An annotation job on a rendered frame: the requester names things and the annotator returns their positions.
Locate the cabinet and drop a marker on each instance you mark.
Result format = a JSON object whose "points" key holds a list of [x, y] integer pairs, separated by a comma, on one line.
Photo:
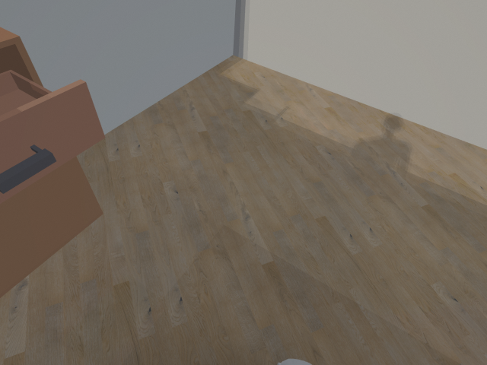
{"points": [[40, 219]]}

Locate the drawer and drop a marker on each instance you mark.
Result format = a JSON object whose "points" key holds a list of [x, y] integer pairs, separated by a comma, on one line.
{"points": [[64, 122]]}

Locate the handle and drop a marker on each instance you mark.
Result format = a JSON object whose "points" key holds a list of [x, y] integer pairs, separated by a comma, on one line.
{"points": [[26, 169]]}

